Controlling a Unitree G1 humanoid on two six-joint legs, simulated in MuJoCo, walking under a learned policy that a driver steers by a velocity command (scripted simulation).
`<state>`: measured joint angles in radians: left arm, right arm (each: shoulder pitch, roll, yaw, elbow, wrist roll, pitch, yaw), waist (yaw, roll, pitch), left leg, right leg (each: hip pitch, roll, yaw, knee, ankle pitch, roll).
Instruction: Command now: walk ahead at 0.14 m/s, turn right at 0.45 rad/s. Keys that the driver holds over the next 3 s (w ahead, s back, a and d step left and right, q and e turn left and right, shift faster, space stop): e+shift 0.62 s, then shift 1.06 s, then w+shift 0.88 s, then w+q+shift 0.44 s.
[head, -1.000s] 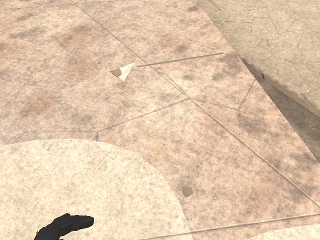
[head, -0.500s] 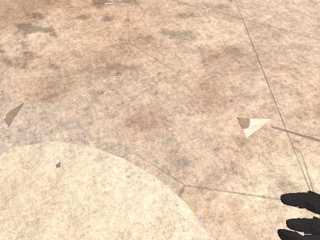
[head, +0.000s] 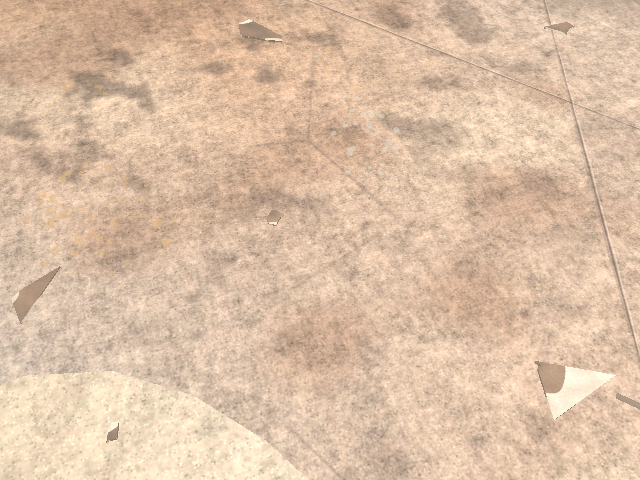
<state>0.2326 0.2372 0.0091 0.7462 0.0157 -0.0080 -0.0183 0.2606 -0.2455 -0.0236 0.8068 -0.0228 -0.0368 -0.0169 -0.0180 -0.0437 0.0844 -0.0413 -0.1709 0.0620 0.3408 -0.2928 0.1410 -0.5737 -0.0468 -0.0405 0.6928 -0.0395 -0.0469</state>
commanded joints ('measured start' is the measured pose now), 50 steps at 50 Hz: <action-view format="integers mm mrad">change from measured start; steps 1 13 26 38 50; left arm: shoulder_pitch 69 86 62 78 -57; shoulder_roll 132 215 264 226 142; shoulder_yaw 46 111 143 112 46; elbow -55 -85 -105 -64 -26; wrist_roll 18 -15 3 7 -22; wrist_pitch -12 44 67 68 83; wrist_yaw -12 12 12 -11 17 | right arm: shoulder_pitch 5 -81 -181 -159 4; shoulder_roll -152 -99 -157 -180 -194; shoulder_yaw -42 -18 -26 -25 -37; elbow -52 -159 -170 -189 -91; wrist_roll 2 -15 13 0 -2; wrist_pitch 11 86 42 45 42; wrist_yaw -30 -8 -21 -21 1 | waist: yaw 20 16 84 58 -14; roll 110 7 -102 176 255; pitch -105 -150 -141 -102 -125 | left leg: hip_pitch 51 -495 -454 -159 -57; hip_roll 337 132 83 344 353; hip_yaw -10 -140 -217 -320 -282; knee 164 741 394 -43 30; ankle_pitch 1051 -65 -67 366 529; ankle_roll -21 -195 -159 45 56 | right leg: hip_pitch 133 339 434 71 305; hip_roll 59 -32 9 211 139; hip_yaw -38 458 704 198 76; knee -31 -408 -386 502 -71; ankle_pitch -146 2 -196 -371 -418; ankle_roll -38 -142 -108 93 70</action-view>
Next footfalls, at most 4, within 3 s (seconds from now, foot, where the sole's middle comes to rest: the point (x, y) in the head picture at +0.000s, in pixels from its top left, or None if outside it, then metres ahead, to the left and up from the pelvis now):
0.06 right None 0.18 -0.09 -0.77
0.64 left None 0.24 0.06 -0.77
1.08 right None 0.07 -0.06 -0.77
1.98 left None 0.31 0.04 -0.77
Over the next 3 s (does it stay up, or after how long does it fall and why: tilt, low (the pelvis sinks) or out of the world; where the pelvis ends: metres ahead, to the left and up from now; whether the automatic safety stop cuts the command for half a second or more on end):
stays up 0.86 -0.54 -0.02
